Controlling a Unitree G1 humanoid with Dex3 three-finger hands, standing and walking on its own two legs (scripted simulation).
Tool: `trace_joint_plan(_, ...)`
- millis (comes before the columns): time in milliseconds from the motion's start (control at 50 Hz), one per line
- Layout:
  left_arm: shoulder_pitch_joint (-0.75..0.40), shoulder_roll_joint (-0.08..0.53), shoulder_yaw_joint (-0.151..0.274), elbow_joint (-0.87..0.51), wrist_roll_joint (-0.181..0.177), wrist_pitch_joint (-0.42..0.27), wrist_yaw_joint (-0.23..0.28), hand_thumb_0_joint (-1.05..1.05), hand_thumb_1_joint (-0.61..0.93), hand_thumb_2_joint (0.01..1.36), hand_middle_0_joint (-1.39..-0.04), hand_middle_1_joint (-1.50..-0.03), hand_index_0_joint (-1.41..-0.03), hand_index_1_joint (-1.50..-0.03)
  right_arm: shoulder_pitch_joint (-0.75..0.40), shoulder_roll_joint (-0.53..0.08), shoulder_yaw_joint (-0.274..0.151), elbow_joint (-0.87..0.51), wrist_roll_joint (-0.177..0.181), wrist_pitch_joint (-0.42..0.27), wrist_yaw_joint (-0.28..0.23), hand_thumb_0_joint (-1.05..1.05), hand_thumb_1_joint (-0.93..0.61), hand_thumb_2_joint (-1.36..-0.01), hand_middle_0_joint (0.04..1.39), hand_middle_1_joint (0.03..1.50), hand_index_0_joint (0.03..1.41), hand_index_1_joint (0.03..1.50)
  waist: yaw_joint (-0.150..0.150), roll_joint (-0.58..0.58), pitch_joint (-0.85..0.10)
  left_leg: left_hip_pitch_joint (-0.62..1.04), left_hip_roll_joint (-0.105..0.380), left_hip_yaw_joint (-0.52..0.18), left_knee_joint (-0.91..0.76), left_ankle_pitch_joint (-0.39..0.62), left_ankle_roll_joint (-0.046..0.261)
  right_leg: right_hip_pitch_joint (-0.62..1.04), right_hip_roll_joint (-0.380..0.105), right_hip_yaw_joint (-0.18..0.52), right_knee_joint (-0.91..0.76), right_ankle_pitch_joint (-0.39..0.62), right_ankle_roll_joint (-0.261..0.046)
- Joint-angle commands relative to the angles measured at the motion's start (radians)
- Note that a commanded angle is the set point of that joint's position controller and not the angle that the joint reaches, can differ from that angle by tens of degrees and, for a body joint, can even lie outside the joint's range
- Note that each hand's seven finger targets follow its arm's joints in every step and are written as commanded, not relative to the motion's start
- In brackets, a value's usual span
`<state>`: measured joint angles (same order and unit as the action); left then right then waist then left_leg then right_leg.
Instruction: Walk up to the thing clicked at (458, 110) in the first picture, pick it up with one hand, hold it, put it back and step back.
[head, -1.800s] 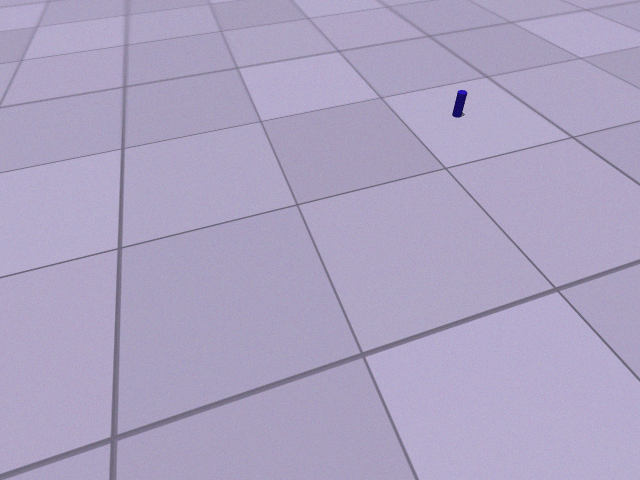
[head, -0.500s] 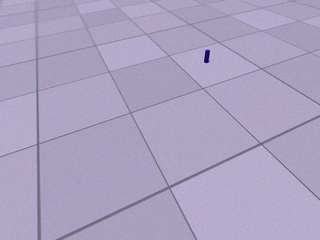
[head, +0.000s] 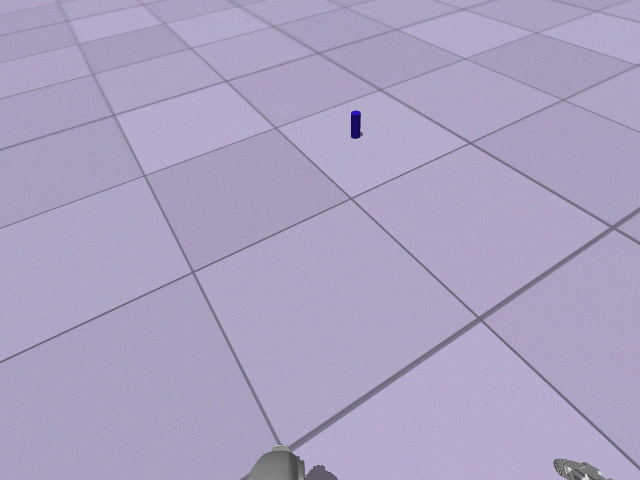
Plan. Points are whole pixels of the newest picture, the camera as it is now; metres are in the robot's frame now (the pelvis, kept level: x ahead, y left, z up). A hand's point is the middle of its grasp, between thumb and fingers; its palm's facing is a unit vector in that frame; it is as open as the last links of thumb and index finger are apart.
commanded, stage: walk up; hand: left
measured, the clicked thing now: (355, 124) +2.04 +0.02 -0.70
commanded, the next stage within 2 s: none
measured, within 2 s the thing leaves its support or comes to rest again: neither
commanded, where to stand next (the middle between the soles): +1.68 -0.16 m, yaw -8 degrees
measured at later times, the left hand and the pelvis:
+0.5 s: hand (221, 267) +0.52 +0.28 -0.12, palm faces -0.19 -0.91 -0.36, open 7.4 cm; pelvis +0.34 +0.02 +0.00, yaw -7 degrees
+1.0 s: hand (260, 211) +0.71 +0.24 -0.14, palm faces -0.12 -0.92 -0.37, open 7.4 cm; pelvis +0.64 -0.04 -0.01, yaw -9 degrees
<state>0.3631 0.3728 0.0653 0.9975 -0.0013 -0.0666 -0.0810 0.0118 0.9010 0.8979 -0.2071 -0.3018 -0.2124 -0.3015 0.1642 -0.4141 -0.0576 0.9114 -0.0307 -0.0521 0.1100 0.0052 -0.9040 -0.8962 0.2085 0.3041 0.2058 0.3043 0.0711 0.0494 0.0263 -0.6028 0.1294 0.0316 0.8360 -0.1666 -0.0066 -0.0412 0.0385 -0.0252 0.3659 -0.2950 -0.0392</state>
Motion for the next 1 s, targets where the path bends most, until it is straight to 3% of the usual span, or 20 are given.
trace_joint_plan(0, -0.125, 0.334, 0.077, -0.147, 0.004, -0.052, 0.016, 0.0, 0.9, 0.9, -0.2, -0.3, -0.2, -0.3, -0.19, -0.199, -0.066, -0.13, 0.008, -0.035, -0.012, 0.0, -0.9, -0.9, 0.2, 0.3, 0.2, 0.3, -0.02, -0.107, 0.093, 0.129, 0.018, -0.006, -0.223, 0.124, -0.013, -0.222, -0.229, 0.159, -0.237, -0.098, -0.137)
trace_joint_plan(80, -0.103, 0.339, 0.068, -0.139, 0.003, -0.037, 0.025, 0.0, 0.9, 0.9, -0.2, -0.3, -0.2, -0.3, -0.101, -0.184, -0.076, -0.102, 0.012, -0.042, -0.026, 0.0, -0.9, -0.9, 0.2, 0.3, 0.2, 0.3, -0.042, -0.1, 0.006, 0.327, -0.043, 0.048, -0.308, 0.145, 0.017, -0.136, -0.238, 0.135, -0.094, 0.231, -0.131)
trace_joint_plan(120, -0.055, 0.298, 0.052, -0.143, 0.0, -0.029, 0.033, 0.0, 0.9, 0.9, -0.2, -0.3, -0.2, -0.3, 0.141, -0.227, -0.1, -0.03, -0.007, -0.054, -0.047, 0.0, -0.9, -0.9, 0.2, 0.3, 0.2, 0.3, -0.138, 0.025, -0.142, 0.642, -0.093, 0.075, -0.386, 0.031, 0.062, -0.152, -0.152, 0.049, 0.324, 0.422, -0.079)
trace_joint_plan(140, 0.001, 0.245, 0.034, -0.144, -0.002, -0.025, 0.039, 0.0, 0.9, 0.9, -0.2, -0.3, -0.2, -0.3, 0.307, -0.291, -0.129, -0.004, -0.025, -0.06, -0.06, 0.0, -0.9, -0.9, 0.2, 0.3, 0.2, 0.3, -0.206, 0.134, -0.249, 0.892, 0.025, -0.088, -0.385, -0.138, 0.116, -0.357, -0.098, 0.022, 0.605, 0.303, -0.038)
trace_joint_plan(160, 0.046, 0.161, 0.006, -0.163, -0.017, -0.024, 0.039, 0.0, 0.9, 0.9, -0.2, -0.3, -0.2, -0.3, 0.338, -0.357, -0.148, -0.023, -0.036, -0.068, -0.07, 0.0, -0.9, -0.9, 0.2, 0.3, 0.2, 0.3, -0.193, 0.305, -0.309, 1.084, 0.289, -0.531, -0.424, -0.267, 0.174, -0.631, 0.038, 0.079, 0.814, -0.237, -0.004)
trace_joint_plan(180, 0.056, 0.271, 0.02, -0.146, -0.022, -0.019, 0.055, 0.0, 0.9, 0.9, -0.2, -0.3, -0.2, -0.3, 0.279, -0.384, -0.159, -0.038, 0.008, -0.069, -0.072, 0.0, -0.9, -0.9, 0.2, 0.3, 0.2, 0.3, -0.167, 0.225, -0.329, 1.08, 0.379, -0.752, -0.538, -0.289, 0.29, -0.709, 0.018, 0.155, 0.907, -0.197, -0.038)
trace_joint_plan(200, -0.014, 0.304, 0.014, -0.141, -0.01, -0.027, 0.061, 0.0, 0.9, 0.9, -0.2, -0.3, -0.2, -0.3, 0.213, -0.347, -0.16, -0.058, 0.016, -0.066, -0.075, 0.0, -0.9, -0.9, 0.2, 0.3, 0.2, 0.3, -0.157, 0.125, -0.25, 0.942, 0.371, -0.67, -0.567, -0.29, 0.281, -0.716, -0.055, 0.179, 0.927, -0.126, -0.04)
trace_joint_plan(240, -0.112, 0.288, 0.025, -0.14, -0.022, -0.041, 0.042, 0.0, 0.9, 0.9, -0.2, -0.3, -0.2, -0.3, 0.131, -0.271, -0.109, -0.08, 0.019, -0.07, -0.08, 0.0, -0.9, -0.9, 0.2, 0.3, 0.2, 0.3, -0.14, 0.02, -0.076, 0.651, 0.223, -0.285, -0.576, 0.037, 0.171, -0.589, -0.096, 0.196, 0.836, -0.002, -0.009)
trace_joint_plan(280, -0.091, 0.255, 0.026, -0.139, -0.03, -0.025, 0.024, 0.0, 0.9, 0.9, -0.2, -0.3, -0.2, -0.3, 0.129, -0.249, -0.091, -0.076, 0.032, -0.078, -0.08, 0.0, -0.9, -0.9, 0.2, 0.3, 0.2, 0.3, -0.105, 0.053, -0.037, 0.548, 0.173, -0.133, -0.586, 0.184, 0.161, -0.534, -0.107, 0.149, 0.778, 0.027, 0.004)
trace_joint_plan(380, -0.189, 0.221, 0.02, -0.182, -0.009, 0.002, -0.024, 0.0, 0.9, 0.9, -0.2, -0.3, -0.2, -0.3, 0.051, -0.258, -0.077, -0.11, 0.026, -0.098, -0.072, 0.0, -0.9, -0.9, 0.2, 0.3, 0.2, 0.3, -0.065, 0.034, 0.112, 0.41, 0.161, 0.012, -0.698, 0.074, 0.21, -0.548, -0.147, 0.069, 0.49, 0.102, 0.049)
trace_joint_plan(520, -0.327, 0.215, 0.029, -0.199, 0.004, 0.002, -0.03, 0.0, 0.9, 0.9, -0.2, -0.3, -0.2, -0.3, 0.143, -0.293, -0.083, -0.071, 0.022, -0.074, -0.072, 0.0, -0.9, -0.9, 0.2, 0.3, 0.2, 0.3, -0.106, 0.035, 0.015, 0.521, 0.132, 0.07, -0.564, 0.208, 0.156, -0.341, -0.088, -0.064, 0.198, 0.273, -0.003)
trace_joint_plan(580, -0.092, 0.275, 0.067, -0.133, 0.009, -0.003, -0.004, 0.0, 0.9, 0.9, -0.2, -0.3, -0.2, -0.3, 0.178, -0.258, -0.068, -0.08, 0.018, -0.06, -0.079, 0.0, -0.9, -0.9, 0.2, 0.3, 0.2, 0.3, 0.028, -0.1, -0.151, 0.465, 0.053, 0.128, -0.123, 0.412, 0.1, 0.043, -0.021, -0.092, 0.155, 0.169, -0.048)
trace_joint_plan(600, 0.052, 0.343, 0.1, -0.111, 0.017, -0.005, 0.014, 0.0, 0.9, 0.9, -0.2, -0.3, -0.2, -0.3, 0.245, -0.197, -0.047, -0.081, 0.023, -0.057, -0.077, 0.0, -0.9, -0.9, 0.2, 0.3, 0.2, 0.3, 0.082, -0.258, -0.252, 0.293, -0.011, 0.128, 0.149, 0.195, 0.072, 0.259, -0.134, 0.111, 0.132, -0.014, -0.067)
trace_joint_plan(620, 0.078, 0.43, 0.116, -0.129, 0.015, -0.014, 0.024, 0.0, 0.9, 0.9, -0.2, -0.3, -0.2, -0.3, 0.303, -0.145, -0.028, -0.104, 0.04, -0.059, -0.076, 0.0, -0.9, -0.9, 0.2, 0.3, 0.2, 0.3, 0.057, -0.41, -0.311, 0.038, -0.132, 0.093, 0.356, -0.317, 0.03, 0.463, -0.424, 0.602, 0.033, 0.007, -0.188)
trace_joint_plan(640, 0.031, 0.429, 0.119, -0.131, -0.008, -0.012, 0.03, 0.0, 0.9, 0.9, -0.2, -0.3, -0.2, -0.3, 0.249, -0.255, -0.05, -0.082, 0.043, -0.051, -0.091, 0.0, -0.9, -0.9, 0.2, 0.3, 0.2, 0.3, 0.07, -0.317, -0.284, -0.058, -0.104, -0.01, 0.424, -0.347, 0.028, 0.442, -0.457, 0.74, -0.01, 0.067, -0.258)
trace_joint_plan(660, -0.008, 0.403, 0.115, -0.15, -0.021, -0.009, 0.038, 0.0, 0.9, 0.9, -0.2, -0.3, -0.2, -0.3, 0.173, -0.279, -0.054, -0.086, 0.038, -0.055, -0.096, 0.0, -0.9, -0.9, 0.2, 0.3, 0.2, 0.3, 0.065, -0.223, -0.214, -0.077, -0.061, -0.041, 0.478, -0.302, 0.032, 0.341, -0.447, 0.665, -0.021, 0.188, -0.271)
trace_joint_plan(720, -0.107, 0.308, 0.069, -0.165, -0.024, -0.027, 0.056, 0.0, 0.9, 0.9, -0.2, -0.3, -0.2, -0.3, 0.16, -0.183, -0.036, -0.074, 0.051, -0.045, -0.084, 0.0, -0.9, -0.9, 0.2, 0.3, 0.2, 0.3, -0.037, -0.168, -0.055, 0.091, -0.03, -0.1, 0.355, -0.156, 0.054, -0.023, -0.278, 0.249, 0.004, 0.538, -0.153)
trace_joint_plan(760, -0.14, 0.283, 0.061, -0.172, -0.016, -0.04, 0.052, 0.0, 0.9, 0.9, -0.2, -0.3, -0.2, -0.3, 0.18, -0.183, -0.045, -0.078, 0.032, -0.03, -0.072, 0.0, -0.9, -0.9, 0.2, 0.3, 0.2, 0.3, -0.07, -0.164, -0.01, 0.125, -0.021, -0.081, 0.279, -0.118, 0.052, -0.121, -0.243, 0.163, -0.036, 0.481, -0.148)
trace_joint_plan(880, -0.148, 0.309, 0.061, -0.206, 0.006, -0.067, 0.042, 0.0, 0.9, 0.9, -0.2, -0.3, -0.2, -0.3, 0.018, -0.173, -0.059, -0.121, 0.016, -0.02, -0.029, 0.0, -0.9, -0.9, 0.2, 0.3, 0.2, 0.3, -0.054, -0.175, 0.065, 0.102, 0.021, -0.031, -0.069, 0.018, -0.012, -0.245, -0.261, 0.117, -0.182, 0.082, -0.18)
trace_joint_plan(980, -0.145, 0.327, 0.066, -0.191, 0.012, -0.059, 0.04, 0.0, 0.9, 0.9, -0.2, -0.3, -0.2, -0.3, 0.024, -0.175, -0.078, -0.097, 0.012, -0.04, -0.021, 0.0, -0.9, -0.9, 0.2, 0.3, 0.2, 0.3, -0.074, -0.164, 0.002, 0.323, -0.008, 0.013, -0.248, 0.107, 0.022, -0.218, -0.274, 0.092, -0.059, 0.111, -0.141)
